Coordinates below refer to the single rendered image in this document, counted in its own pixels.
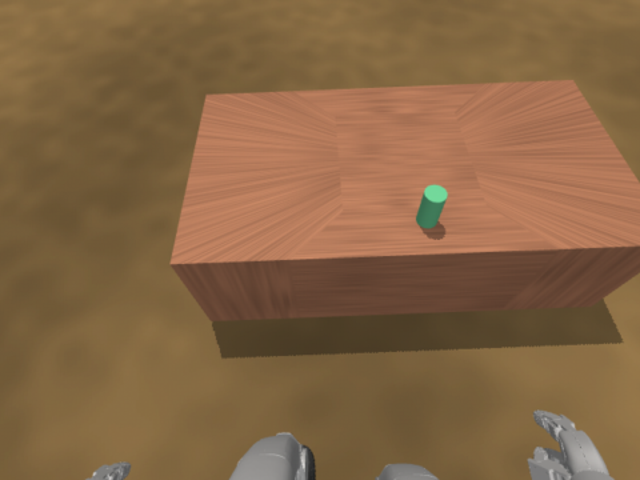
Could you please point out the right robot hand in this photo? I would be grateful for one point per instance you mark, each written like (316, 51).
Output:
(578, 452)

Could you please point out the can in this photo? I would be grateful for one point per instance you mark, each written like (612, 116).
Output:
(431, 206)

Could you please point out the left robot hand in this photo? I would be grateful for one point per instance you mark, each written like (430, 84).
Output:
(117, 471)

